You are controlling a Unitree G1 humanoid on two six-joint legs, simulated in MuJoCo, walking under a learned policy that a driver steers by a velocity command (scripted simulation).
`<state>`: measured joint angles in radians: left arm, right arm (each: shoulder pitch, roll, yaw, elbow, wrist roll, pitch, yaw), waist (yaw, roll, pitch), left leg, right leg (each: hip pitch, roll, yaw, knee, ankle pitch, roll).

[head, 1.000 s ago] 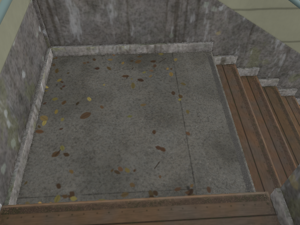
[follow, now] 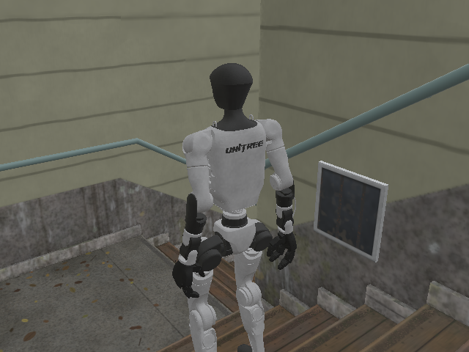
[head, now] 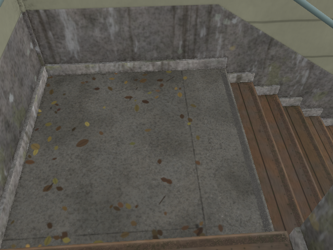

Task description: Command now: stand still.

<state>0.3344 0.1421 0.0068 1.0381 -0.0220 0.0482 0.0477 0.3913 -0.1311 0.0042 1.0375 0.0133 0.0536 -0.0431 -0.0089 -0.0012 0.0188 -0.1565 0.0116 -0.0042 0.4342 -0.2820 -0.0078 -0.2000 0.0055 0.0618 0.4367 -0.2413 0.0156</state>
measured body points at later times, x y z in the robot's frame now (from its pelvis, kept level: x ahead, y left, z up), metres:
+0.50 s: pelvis +0.01 +0.01 +0.00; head +0.02 +0.01 +0.45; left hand -0.03 +0.23 -0.16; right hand -0.06 -0.21 -0.15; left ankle -0.03 +0.12 -0.74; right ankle -0.01 -0.13 -0.74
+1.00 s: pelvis +0.13 -0.03 -0.05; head +0.14 -0.04 +0.40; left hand -0.02 +0.18 -0.17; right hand +0.23 -0.27 -0.18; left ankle +0.27 +0.12 -0.72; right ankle +0.01 -0.10 -0.74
